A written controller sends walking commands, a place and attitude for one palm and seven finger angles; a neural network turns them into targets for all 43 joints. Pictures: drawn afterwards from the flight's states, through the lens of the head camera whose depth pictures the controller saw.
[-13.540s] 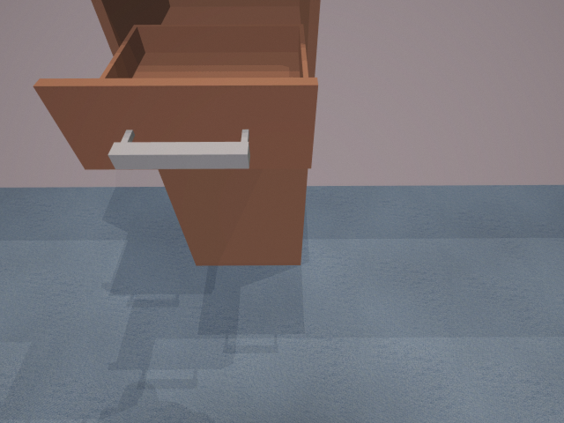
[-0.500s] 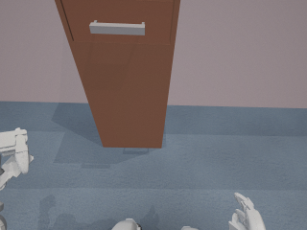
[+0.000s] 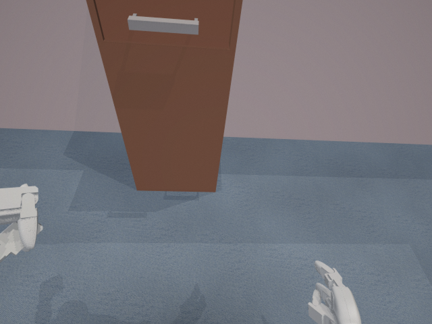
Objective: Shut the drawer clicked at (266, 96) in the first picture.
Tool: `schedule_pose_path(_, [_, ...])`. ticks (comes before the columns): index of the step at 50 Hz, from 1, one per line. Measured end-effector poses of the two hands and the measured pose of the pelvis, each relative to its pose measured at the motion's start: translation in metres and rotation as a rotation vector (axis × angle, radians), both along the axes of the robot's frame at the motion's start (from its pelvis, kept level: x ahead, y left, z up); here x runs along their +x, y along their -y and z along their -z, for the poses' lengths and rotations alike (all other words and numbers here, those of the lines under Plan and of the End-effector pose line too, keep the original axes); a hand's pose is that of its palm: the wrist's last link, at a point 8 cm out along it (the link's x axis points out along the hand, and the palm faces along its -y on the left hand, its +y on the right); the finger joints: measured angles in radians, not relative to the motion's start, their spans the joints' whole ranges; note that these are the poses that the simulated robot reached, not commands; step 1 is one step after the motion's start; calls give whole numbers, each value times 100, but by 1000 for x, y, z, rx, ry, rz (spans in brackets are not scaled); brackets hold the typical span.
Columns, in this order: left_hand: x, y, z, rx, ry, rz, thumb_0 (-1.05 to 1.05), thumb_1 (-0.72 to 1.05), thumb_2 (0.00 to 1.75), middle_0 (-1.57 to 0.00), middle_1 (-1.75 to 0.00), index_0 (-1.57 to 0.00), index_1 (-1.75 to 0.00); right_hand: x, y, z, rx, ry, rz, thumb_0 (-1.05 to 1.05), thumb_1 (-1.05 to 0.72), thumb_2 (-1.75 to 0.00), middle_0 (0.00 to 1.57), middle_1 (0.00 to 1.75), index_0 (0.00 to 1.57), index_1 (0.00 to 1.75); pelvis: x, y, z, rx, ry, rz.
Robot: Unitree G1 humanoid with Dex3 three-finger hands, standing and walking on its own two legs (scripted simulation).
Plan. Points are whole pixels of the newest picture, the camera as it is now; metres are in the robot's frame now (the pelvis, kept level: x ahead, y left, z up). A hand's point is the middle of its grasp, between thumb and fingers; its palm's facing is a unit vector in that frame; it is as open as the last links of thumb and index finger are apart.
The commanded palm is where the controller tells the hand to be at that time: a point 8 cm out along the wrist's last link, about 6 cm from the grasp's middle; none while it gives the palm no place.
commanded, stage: stop stepping back and stand still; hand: left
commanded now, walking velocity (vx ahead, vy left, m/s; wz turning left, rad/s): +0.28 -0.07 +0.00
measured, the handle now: (165, 22) +0.85 +0.19 +0.15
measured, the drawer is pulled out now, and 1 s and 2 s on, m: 0.00 0.00 0.00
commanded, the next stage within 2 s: let the arm hang, fingers relaxed in 0.56 s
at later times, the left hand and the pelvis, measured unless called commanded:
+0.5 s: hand (16, 276) +0.14 +0.23 +0.17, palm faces +0.38 -0.79 -0.48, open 3.2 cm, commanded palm +0.09 +0.27 +0.18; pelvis -0.05 -0.01 -0.01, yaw +0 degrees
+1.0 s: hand out of the picture -0.01 +0.18 -0.17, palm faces +0.05 -0.97 -0.24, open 3.2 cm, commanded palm none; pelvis -0.05 -0.02 -0.01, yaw +4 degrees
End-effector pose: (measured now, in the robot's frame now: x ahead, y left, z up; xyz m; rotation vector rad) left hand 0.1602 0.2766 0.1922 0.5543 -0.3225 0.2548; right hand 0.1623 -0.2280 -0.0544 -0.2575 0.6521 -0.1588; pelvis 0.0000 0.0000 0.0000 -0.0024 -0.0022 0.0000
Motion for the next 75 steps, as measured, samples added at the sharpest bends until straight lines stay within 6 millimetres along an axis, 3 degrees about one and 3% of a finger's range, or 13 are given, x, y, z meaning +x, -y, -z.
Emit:
schedule_pose_path(8, [-48,7,-3,-9,-8,-74,1,88,90,-141,-160,-141,-160,-44,8,17,32,-58,7,1,-90,-90,20,30,21,30,-30,7,0,-2,10,6])
schedule_pose_path(15, [-56,0,11,-108,25,-107,1,88,90,-141,-160,-141,-160,-79,22,21,-27,-98,59,2,-90,-90,20,30,21,30,-39,-1,1,11,12,11])
schedule_pose_path(23, [-55,3,1,-8,29,-68,1,88,90,-141,-160,-141,-160,-95,12,28,40,-65,84,2,-90,-90,20,30,21,30,-46,3,5,11,34,2])
schedule_pose_path(28, [-59,14,3,14,3,-64,1,88,90,-141,-160,-141,-160,-92,10,44,75,-121,43,1,-90,-90,20,30,21,30,-47,10,9,1,26,3])
schedule_pose_path(33, [-57,12,8,-44,-21,-87,1,88,90,-141,-160,-141,-160,-85,12,39,53,-155,35,2,-90,-90,20,30,21,30,-41,7,3,9,18,4])
schedule_pose_path(35, [-45,5,35,-43,-110,-75,0,89,90,-141,-160,-141,-160,-78,16,46,56,-143,-5,2,-90,-90,20,30,21,30,-39,2,9,-9,-1,-18])
schedule_pose_path(39, [-28,-9,162,-216,-606,-194,0,89,90,-136,-156,-137,-156,-74,22,70,55,-247,-44,1,-90,-90,20,30,21,30,-44,3,17,30,-18,-57])
schedule_pose_path(42, [-58,12,248,-337,-971,-249,0,90,90,-129,-149,-130,-149,-79,26,78,68,-300,-37,1,-90,-90,20,30,21,30,-45,10,18,35,2,-59])
schedule_pose_path(46, [-125,57,315,-457,-1332,-241,1,90,90,-117,-137,-117,-136,-101,29,78,64,-406,10,1,-90,-90,20,30,21,30,-45,14,11,15,18,-59])
schedule_pose_path(53, [-211,46,332,-540,-1567,-412,1,90,90,-92,-115,-92,-109,-163,23,81,51,-648,40,1,-90,-90,20,30,20,30,-46,16,0,-5,27,-65])
schedule_pose_path(59, [-249,42,324,-552,-1670,-475,1,90,90,-68,-86,-69,-84,-203,8,86,88,-768,63,1,-90,-90,20,30,20,30,-47,10,-6,-6,23,-60])
schedule_pose_path(65, [-248,42,321,-547,-1681,-477,0,90,90,-45,-59,-45,-58,-224,-5,90,124,-805,86,1,-90,-90,20,30,20,30,-48,4,-7,-1,29,-51])
schedule_pose_path(75, [-206,47,324,-541,-1589,-399,0,90,90,-24,-35,-24,-34,-225,-15,92,152,-777,110,1,-90,-90,20,30,20,30,-48,0,-7,3,33,-41])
